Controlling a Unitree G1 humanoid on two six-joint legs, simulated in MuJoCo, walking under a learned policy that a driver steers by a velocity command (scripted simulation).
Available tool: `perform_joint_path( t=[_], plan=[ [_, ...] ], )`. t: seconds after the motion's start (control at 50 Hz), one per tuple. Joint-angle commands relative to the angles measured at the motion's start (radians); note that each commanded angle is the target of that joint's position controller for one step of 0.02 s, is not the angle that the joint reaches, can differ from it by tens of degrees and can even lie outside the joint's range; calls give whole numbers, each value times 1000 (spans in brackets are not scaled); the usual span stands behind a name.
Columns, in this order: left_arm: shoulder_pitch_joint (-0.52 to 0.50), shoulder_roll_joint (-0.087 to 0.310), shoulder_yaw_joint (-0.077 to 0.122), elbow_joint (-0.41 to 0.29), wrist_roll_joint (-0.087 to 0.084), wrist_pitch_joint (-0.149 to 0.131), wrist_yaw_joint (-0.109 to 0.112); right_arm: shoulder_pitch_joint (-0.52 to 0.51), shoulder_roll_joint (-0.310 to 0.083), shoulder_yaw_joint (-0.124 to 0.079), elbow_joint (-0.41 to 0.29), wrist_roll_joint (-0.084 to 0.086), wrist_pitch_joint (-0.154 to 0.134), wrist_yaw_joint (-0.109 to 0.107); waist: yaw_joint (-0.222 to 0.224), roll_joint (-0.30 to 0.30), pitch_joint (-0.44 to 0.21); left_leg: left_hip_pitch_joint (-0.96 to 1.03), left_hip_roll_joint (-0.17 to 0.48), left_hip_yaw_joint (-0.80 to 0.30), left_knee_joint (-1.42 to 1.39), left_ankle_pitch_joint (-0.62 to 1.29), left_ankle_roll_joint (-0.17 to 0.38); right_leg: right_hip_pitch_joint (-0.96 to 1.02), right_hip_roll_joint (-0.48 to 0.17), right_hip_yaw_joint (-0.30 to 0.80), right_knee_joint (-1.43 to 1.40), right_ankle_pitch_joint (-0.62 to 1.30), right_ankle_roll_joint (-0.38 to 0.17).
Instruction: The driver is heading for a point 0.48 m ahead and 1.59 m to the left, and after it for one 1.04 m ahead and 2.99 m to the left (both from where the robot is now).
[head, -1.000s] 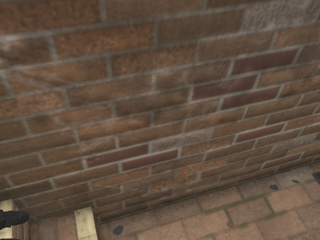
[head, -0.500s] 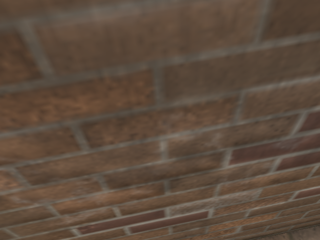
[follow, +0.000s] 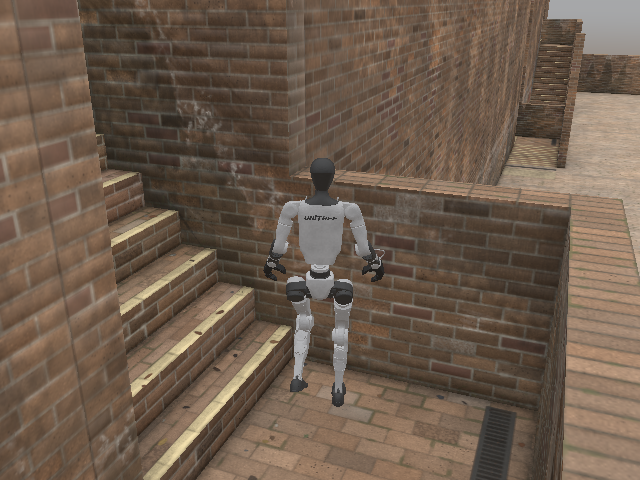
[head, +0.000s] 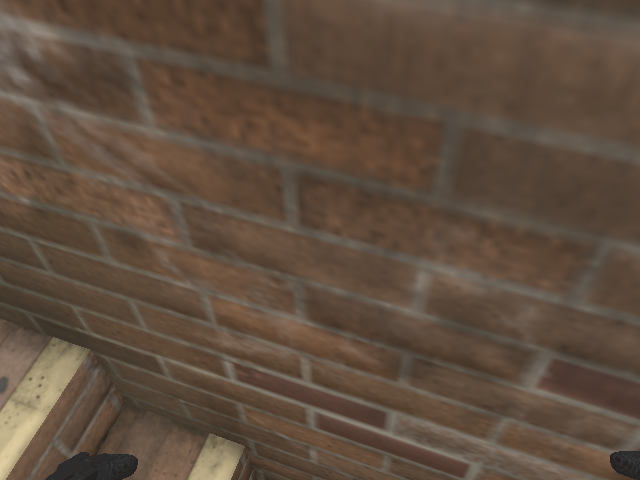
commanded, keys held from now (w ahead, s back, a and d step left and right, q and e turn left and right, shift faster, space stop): q+shift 0.44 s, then w+q+shift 0.56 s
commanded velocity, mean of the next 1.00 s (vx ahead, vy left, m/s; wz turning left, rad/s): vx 0.28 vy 0.11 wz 0.99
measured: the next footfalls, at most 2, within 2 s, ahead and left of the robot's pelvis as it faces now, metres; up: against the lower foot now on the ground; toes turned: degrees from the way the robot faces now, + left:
left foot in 0.22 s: -0.13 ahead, +0.10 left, +0.00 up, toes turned +12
right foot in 0.52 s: -0.01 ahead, -0.07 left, +0.00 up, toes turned +38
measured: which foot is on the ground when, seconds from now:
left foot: up 0.00-0.20, down 0.22-0.52, up 0.54-0.86, down 0.88-1.00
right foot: down 0.00-0.22, up 0.24-0.50, down 0.52-0.86, up 0.88-1.00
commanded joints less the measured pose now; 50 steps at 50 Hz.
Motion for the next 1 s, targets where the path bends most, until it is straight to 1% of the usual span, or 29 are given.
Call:
perform_joint_path(
  t=[0.02, 0.06, 0.14, 0.16, 0.18, 0.2, 0.22, 0.24, 0.26, 0.28, 0.3, 0.34, 0.4, 0.46, 0.5, 0.52, 0.54, 0.56, 0.6, 0.64, 0.72, 0.78, 0.84, 0.88, 0.9, 0.92, 0.94, 0.96, 1.0],
  plan=[
    [21, 144, 54, -47, -8, -15, -7, 51, -39, 5, -54, 32, 2, 16, -12, -66, -139, 4, 53, 46, -276, -63, 3, 280, -227, 99, -60, 658, -127],
    [118, 151, 61, 13, 2, -7, -14, 41, -22, 14, -40, 56, 5, 13, 29, -162, -186, 117, 61, 89, -526, -227, 30, 364, -228, 76, -92, 471, -118],
    [110, 144, 65, 21, 9, -12, -33, 33, -58, 4, -48, 55, 0, 18, 48, -265, -192, 215, 113, 155, -714, -176, 97, 299, -296, 88, -164, -49, -107],
    [117, 165, 77, 36, -23, -21, -39, 141, -76, -12, -10, 54, -12, 26, 16, -311, -168, 298, 132, 148, -778, -134, 121, 191, -278, 69, -154, -204, -71],
    [48, 181, 85, 11, -17, -17, -41, 229, -87, -23, 26, 54, -34, 22, -29, -292, -143, 383, 127, 140, -869, -56, 140, 64, -240, 31, -124, -293, -29],
    [12, 182, 88, 6, -5, -22, -46, 295, -105, -30, 55, 43, -44, 21, -68, -177, -101, 461, 136, 58, -1003, -2, 170, -79, -194, -34, 8, -374, 38],
    [-143, 97, 86, -34, -81, -58, -40, 319, -184, -64, 85, 78, -56, -3, -85, 37, -81, 516, 268, -172, -1043, 76, 267, -321, -129, -53, 291, -379, 98],
    [-202, 32, 60, -122, -74, -86, -29, 278, -303, -78, 39, 43, -71, -11, -61, 305, -70, 449, 456, -623, -1116, 184, 444, -533, 36, 45, 629, -501, 158],
    [-240, 148, 101, -134, -99, -98, -14, 163, -278, -76, 1, -13, -85, -18, -60, 289, -38, 252, 491, -617, -1182, 175, 519, -501, 61, 198, 820, -476, 154],
    [-173, 195, 120, -115, -83, -94, -20, -4, -208, -46, -45, 4, -87, -26, 37, 281, 0, 185, 414, -463, -1176, 179, 425, -453, 45, 230, 877, -340, 143],
    [-108, 192, 126, -75, -62, -94, -26, -87, -154, -30, -69, 35, -79, -32, 73, 213, -13, 170, 347, -365, -1133, 229, 347, -400, 43, 202, 864, -250, 145],
    [-87, 155, 129, -59, -47, -109, -35, -112, -118, -19, -87, 54, -73, -40, 81, 127, -75, 187, 279, -307, -1031, 337, 274, -320, 75, 170, 796, -131, 148],
    [-147, 57, 90, -41, -72, -133, -55, -53, -119, -27, -89, 49, -54, -46, 52, 118, -135, 271, 223, -321, -949, 393, 234, -216, 110, 151, 400, -119, 125],
    [-89, 106, 107, 14, -97, -139, -68, -24, -132, -34, -106, 48, -65, -34, 42, 197, -133, 273, 231, -456, -970, 259, 246, -93, 135, 155, 164, -177, 112],
    [-37, 119, 106, 28, -93, -127, -68, -58, -114, -29, -108, 70, -35, -39, 65, 193, -121, 231, 187, -493, -883, 217, 219, 10, 92, 168, -67, -45, 93],
    [12, 154, 112, 40, -80, -122, -70, -6, -63, -17, -102, 62, -27, -36, 49, 63, -191, 123, 124, -411, -725, -59, 172, 176, -60, 283, -96, -15, 25],
    [26, 244, 122, 32, -21, -119, -63, 2, -34, -3, -131, 50, -31, -31, 9, -231, -163, -137, -14, -174, -452, -223, 90, 225, -308, 594, -193, -21, -160],
    [86, 245, 130, 44, -46, -110, 2, -18, -144, -18, -99, -65, -16, 38, 69, -175, -158, -246, 47, -109, -289, -84, 94, 286, -519, 814, -332, -330, -171],
    [28, 227, 123, 70, -57, -96, 32, -72, -164, -35, -86, -63, -6, 103, 10, -68, -81, -167, 121, -97, -154, 111, 93, 122, -425, 589, -343, -347, -81],
    [29, 219, 121, 102, -61, -106, 35, 15, -131, -20, -60, -56, 13, 162, -36, -92, -141, -92, 132, -78, 7, 208, 81, 90, -325, 344, -322, -139, -30],
    [56, 232, 131, 148, -38, -98, -2, 15, -103, 3, -38, -20, 19, 200, -20, -162, -136, 7, 139, 2, -226, 166, 86, 73, -259, 82, -339, -177, 29],
    [24, 296, 151, 151, -27, -95, -21, 31, -78, 15, -30, 8, 0, 186, -22, -251, -113, 270, 142, 113, -641, -41, 114, -10, -258, -45, -374, -238, 33],
    [16, 248, 139, 144, -28, -80, -42, 118, -60, 26, 22, -6, -28, 133, -20, -224, -76, 338, 142, 236, -940, -11, 158, 34, -274, -76, -225, -290, -5],
    [-8, 141, 104, 119, -33, -60, -48, 298, -64, 19, 143, -17, -67, 140, -114, 87, -47, 532, 94, 70, -1004, -7, 210, -260, -135, -145, 371, -487, 6],
    [-154, 34, 60, -7, -31, -49, -49, 329, -246, -11, 120, -6, -75, 137, -129, 368, -19, 467, 300, -431, -1162, -314, 318, -578, -10, -72, 597, -531, 67],
    [-227, 90, 61, -71, -23, -56, -56, 254, -264, -27, 88, -3, -81, 110, -109, 346, 3, 418, 362, -645, -1343, -434, 379, -640, -34, 82, 665, -421, 78],
    [-193, 130, 71, -53, -22, -69, -69, 171, -228, -19, 79, -9, -85, 94, -44, 223, 1, 396, 382, -642, -1330, -400, 372, -623, -64, 115, 639, -270, 76],
    [-123, 175, 83, -1, -14, -82, -75, 144, -196, -15, 77, -8, -92, 83, -12, 100, -34, 391, 347, -523, -1269, -242, 332, -525, -78, 101, 573, -160, 87],
    [-50, 159, 78, 46, -7, -96, -80, 147, -173, -7, 88, -7, -116, 64, 3, 33, -124, 403, 278, -392, -1211, 74, 309, -384, -51, 64, 559, -92, 97]
  ],
)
